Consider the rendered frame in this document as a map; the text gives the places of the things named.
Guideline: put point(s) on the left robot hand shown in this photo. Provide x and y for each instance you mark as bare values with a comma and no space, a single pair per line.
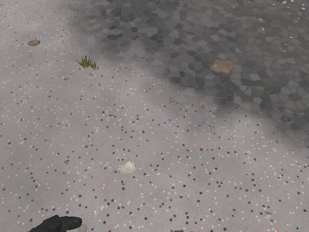
58,224

